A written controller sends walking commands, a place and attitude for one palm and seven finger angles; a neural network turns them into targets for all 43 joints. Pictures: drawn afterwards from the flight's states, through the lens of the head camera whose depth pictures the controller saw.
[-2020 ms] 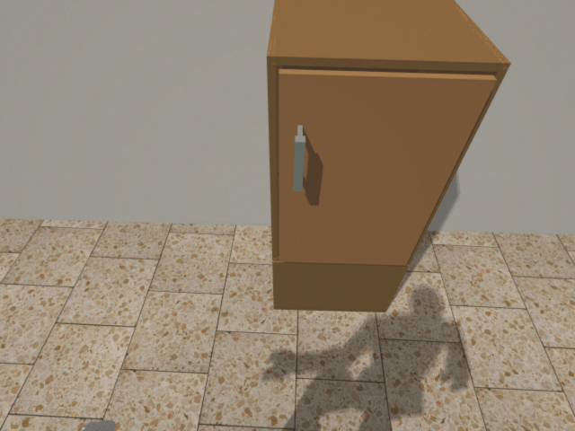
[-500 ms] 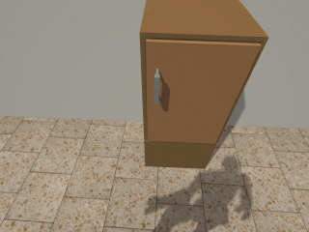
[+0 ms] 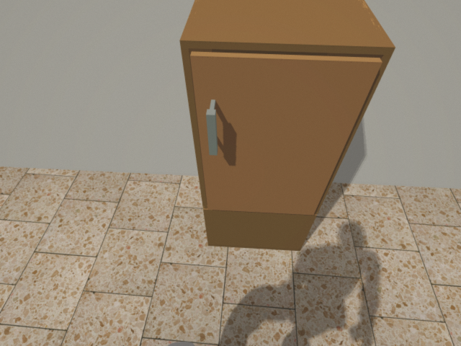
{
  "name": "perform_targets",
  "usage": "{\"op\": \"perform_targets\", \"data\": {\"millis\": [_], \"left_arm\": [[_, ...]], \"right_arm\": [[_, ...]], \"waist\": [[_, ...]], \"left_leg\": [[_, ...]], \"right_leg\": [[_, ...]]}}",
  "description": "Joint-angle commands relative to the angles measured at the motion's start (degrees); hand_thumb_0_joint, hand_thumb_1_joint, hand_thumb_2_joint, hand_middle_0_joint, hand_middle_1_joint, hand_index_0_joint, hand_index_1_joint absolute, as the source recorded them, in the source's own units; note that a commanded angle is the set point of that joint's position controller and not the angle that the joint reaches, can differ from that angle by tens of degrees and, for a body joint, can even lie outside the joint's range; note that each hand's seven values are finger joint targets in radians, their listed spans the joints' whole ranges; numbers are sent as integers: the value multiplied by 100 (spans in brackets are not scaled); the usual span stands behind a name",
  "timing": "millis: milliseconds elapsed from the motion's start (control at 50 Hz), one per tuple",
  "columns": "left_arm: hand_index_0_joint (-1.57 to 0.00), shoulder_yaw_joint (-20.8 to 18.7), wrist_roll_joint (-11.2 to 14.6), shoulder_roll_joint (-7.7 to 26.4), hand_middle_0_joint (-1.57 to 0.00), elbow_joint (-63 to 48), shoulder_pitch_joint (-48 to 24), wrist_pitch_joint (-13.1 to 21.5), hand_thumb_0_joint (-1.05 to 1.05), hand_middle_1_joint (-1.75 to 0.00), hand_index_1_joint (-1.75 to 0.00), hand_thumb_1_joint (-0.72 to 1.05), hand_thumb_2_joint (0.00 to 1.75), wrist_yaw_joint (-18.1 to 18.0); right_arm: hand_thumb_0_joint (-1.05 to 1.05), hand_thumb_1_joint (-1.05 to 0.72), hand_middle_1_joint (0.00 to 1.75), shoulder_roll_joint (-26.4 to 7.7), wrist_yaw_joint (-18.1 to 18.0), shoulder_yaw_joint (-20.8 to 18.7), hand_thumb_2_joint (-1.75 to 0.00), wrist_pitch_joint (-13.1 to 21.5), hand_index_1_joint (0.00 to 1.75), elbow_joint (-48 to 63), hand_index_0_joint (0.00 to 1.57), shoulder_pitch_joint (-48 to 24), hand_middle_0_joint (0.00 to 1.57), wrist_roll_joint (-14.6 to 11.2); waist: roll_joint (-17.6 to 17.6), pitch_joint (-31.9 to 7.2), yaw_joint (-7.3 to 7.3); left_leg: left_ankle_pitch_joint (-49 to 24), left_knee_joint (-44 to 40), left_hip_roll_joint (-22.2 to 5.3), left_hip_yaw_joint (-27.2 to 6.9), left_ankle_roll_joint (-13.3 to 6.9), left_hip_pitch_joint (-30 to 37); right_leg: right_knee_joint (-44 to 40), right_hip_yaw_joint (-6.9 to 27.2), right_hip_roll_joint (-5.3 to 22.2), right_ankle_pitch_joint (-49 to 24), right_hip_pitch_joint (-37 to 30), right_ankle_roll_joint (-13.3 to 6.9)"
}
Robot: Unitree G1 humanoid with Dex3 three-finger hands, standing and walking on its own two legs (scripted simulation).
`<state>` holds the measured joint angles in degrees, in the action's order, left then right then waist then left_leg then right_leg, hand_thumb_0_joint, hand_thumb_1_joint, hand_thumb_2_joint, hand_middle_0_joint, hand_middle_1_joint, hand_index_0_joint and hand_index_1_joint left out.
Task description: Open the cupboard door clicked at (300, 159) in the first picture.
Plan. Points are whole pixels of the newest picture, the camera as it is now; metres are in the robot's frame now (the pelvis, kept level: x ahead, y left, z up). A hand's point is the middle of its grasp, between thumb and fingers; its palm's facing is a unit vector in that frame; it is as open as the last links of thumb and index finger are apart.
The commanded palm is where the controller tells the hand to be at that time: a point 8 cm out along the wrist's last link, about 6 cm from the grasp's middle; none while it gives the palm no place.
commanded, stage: shuffle to correct the standing spot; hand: left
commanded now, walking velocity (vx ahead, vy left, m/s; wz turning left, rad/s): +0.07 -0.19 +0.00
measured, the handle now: (213, 128) +0.58 +0.09 +0.02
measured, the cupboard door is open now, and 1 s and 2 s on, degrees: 0 0 0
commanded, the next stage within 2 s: come to a stop and stand still in 0.50 s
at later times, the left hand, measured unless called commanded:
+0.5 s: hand out of the picture +0.10 +0.13 -0.17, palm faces +0.01 -0.99 -0.15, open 7.4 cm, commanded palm none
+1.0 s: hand out of the picture +0.11 +0.04 -0.16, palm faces +0.06 -0.97 -0.25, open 7.3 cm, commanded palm none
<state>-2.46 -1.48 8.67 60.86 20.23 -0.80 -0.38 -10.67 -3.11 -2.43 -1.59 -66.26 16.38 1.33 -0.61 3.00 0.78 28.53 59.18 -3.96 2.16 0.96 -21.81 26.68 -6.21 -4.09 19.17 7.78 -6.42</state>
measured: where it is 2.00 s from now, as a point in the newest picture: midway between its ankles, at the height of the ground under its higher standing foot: outside the picture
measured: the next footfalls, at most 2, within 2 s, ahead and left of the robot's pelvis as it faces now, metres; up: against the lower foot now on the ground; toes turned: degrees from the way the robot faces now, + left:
left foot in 0.30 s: +0.13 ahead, +0.06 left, +0.00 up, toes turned +5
right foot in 0.70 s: +0.13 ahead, -0.29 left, +0.00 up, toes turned -6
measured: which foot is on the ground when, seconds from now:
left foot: up 0.00-0.28, down 0.30-0.68, up 0.70-1.00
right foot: down 0.00-0.30, up 0.32-0.68, down 0.70-1.00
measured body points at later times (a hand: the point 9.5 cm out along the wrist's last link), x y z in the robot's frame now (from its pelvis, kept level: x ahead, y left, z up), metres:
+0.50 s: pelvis +0.06 -0.05 +0.01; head +0.07 -0.03 +0.45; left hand +0.10 +0.18 -0.16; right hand +0.09 -0.30 -0.13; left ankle +0.09 +0.06 -0.73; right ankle +0.05 -0.22 -0.66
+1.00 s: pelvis +0.05 -0.15 +0.00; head +0.08 -0.16 +0.45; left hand +0.10 +0.10 -0.14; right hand +0.10 -0.40 -0.15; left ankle +0.04 -0.04 -0.69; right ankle +0.09 -0.29 -0.73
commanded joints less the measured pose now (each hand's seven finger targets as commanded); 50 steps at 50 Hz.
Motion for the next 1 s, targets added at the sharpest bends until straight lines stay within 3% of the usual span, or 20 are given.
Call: {"op": "perform_targets", "data": {"millis": [0,140,220,240,260,280,300,320,360,440,560,620,640,660,680,700,720,760,820,980], "left_arm": [[-20,-81,-53,606,-20,-179,588,119,0,-30,-30,90,90,-157],[-20,-96,-96,526,-20,-100,833,79,0,-30,-30,90,90,-179],[-20,-141,-56,575,-20,-236,515,31,0,-30,-30,90,90,-112],[-20,-151,-20,584,-20,-276,446,7,0,-30,-30,90,90,-88],[-20,-158,27,395,-20,-312,540,-12,0,-30,-30,90,90,-56],[-20,-162,29,326,-20,-480,724,-13,0,-30,-30,90,90,-48],[-20,-210,-108,627,-20,-498,515,-97,0,-30,-30,90,90,-62],[-20,-234,-146,459,-20,-557,259,-127,0,-30,-30,90,90,-27],[-20,-252,-138,401,-20,-506,337,-190,0,-30,-30,90,90,78],[-20,-210,-41,297,-20,-489,300,-317,0,-30,-30,90,90,113],[-20,-201,-30,463,-20,-818,-612,-253,0,-30,-30,90,90,157],[-20,-233,8,588,-20,-665,-74,-103,0,-30,-30,90,90,149],[-20,-281,-11,877,-20,-532,255,3,0,-30,-30,90,90,96],[-20,-312,-53,1457,-20,-518,125,153,0,-30,-30,90,90,-2],[-20,-265,-16,1610,-20,-603,5,156,0,-30,-30,90,90,-44],[-20,-256,-37,1549,-20,-622,-281,161,0,-30,-30,90,90,-64],[-20,-268,-19,1531,-20,-604,-467,171,0,-30,-30,90,90,-94],[-20,-246,-21,1367,-20,-626,-716,112,0,-30,-30,90,90,-154],[-20,-311,-30,1423,-20,-590,-408,92,0,-30,-30,90,90,-242],[-20,-377,-96,1423,-20,-725,-451,18,0,-30,-30,90,90,-287]], "right_arm": [[0,-90,30,-313,32,-123,-90,147,30,519,20,-332,20,17],[0,-90,30,-202,-14,-95,-90,174,30,725,20,-659,20,-6],[0,-90,30,-237,-167,-89,-90,240,30,587,20,76,20,-26],[0,-90,30,-364,-226,-120,-90,256,30,413,20,682,20,-8],[0,-90,30,-762,-267,-212,-90,280,30,322,20,1262,20,59],[0,-90,30,-1145,-263,-250,-90,264,30,426,20,1213,20,43],[0,-90,30,-1100,-209,-200,-90,246,30,570,20,787,20,-12],[0,-90,30,-972,-204,-159,-90,283,30,752,20,250,20,28],[0,-90,30,-630,-148,-69,-90,360,30,910,20,-351,20,30],[0,-90,30,-868,-38,-218,-90,303,30,960,20,-383,20,49],[0,-90,30,-1234,57,-439,-90,147,30,914,20,-5,20,100],[0,-90,30,-1262,81,-454,-90,93,30,968,20,-150,20,86],[0,-90,30,-988,119,-404,-90,89,30,979,20,-63,20,52],[0,-90,30,-326,172,-223,-90,67,30,1053,20,241,20,15],[0,-90,30,-264,179,-165,-90,43,30,1189,20,62,20,-10],[0,-90,30,-302,183,-184,-90,1,30,1148,20,-13,20,-29],[0,-90,30,-342,178,-174,-90,-32,30,1102,20,33,20,-28],[0,-90,30,-501,194,-210,-90,-34,30,947,20,82,20,-32],[0,-90,30,-553,239,-199,-90,-83,30,1064,20,-127,20,0],[0,-90,30,-336,321,-193,-90,-56,30,1361,20,-226,20,-45]], "waist": [[378,-50,-23],[372,-29,1],[291,-264,-392],[184,-458,-656],[-573,-792,-858],[-1424,-695,-629],[-293,-409,-494],[-272,236,-279],[-477,448,46],[-766,23,62],[-1186,34,-297],[-1045,-523,-10],[-332,-687,113],[1367,-709,-28],[1223,-834,88],[1038,-704,-7],[1699,-517,-23],[1274,-309,-67],[1077,-263,122],[1196,-457,106]], "left_leg": [[-303,620,-62,187,3,-1066],[-411,-641,-2,407,-113,-1031],[-1029,-2186,250,662,-326,357],[-1777,-2888,77,373,-489,1305],[-3060,-3575,-1235,-1301,-1059,2204],[-4325,-4130,-2910,-3318,-1937,2593],[-3257,-4301,-2892,-3094,-1814,1629],[-2469,-4512,-2565,-2760,-1578,830],[-2290,-4674,-1865,-1647,-1219,202],[-2409,-4500,-1317,-422,-923,203],[-2180,-4273,-1378,-557,-801,464],[-2238,-3255,-1017,-283,-385,467],[-1555,-2511,-549,10,-101,248],[173,-1552,62,366,213,-642],[611,-1203,-29,-178,77,-331],[347,-850,37,-217,64,-200],[279,-627,39,-271,64,-352],[-91,-308,60,-227,126,-385],[-275,-1,175,-227,188,-684],[-278,-1740,286,-133,46,243]], "right_leg": [[-916,1393,1609,-3904,-529,-754],[-755,1408,1479,-4593,-816,-655],[126,1070,1078,-5872,-404,41],[1001,989,916,-5497,103,409],[2557,637,437,-3292,1008,779],[4336,626,-27,1357,2585,911],[4648,1230,269,1484,2376,657],[4736,1221,443,1086,2497,682],[4467,1128,652,268,2248,784],[3061,637,816,-145,1687,968],[1548,210,734,-6,1438,1036],[141,34,503,-628,324,931],[-557,353,784,-1089,-187,897],[-971,1799,2098,-1873,-510,518],[-899,1957,2598,-2274,54,226],[-878,1940,2428,-2054,462,70],[-895,2132,2419,-2153,560,2],[-776,1834,2380,-2501,537,-129],[-600,1749,2524,-3245,175,-235],[-786,1863,2430,-1597,526,-260]]}}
